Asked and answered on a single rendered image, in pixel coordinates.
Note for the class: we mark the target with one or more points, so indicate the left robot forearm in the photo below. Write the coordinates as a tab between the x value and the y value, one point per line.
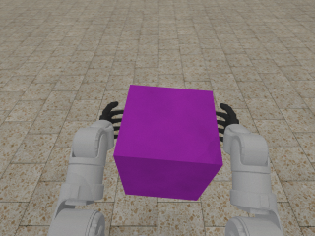
83	185

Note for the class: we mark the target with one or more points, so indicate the robot right upper arm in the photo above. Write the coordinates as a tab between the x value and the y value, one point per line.
251	226

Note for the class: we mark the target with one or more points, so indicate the robot right hand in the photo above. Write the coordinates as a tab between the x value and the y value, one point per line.
230	118

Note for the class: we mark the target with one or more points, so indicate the carton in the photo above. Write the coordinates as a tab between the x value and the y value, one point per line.
168	144

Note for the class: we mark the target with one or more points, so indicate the right robot forearm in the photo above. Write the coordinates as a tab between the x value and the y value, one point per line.
251	180

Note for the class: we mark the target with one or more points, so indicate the robot left hand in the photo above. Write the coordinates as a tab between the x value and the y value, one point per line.
107	115

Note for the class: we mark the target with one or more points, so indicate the robot left upper arm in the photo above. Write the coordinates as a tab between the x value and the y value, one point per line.
78	222

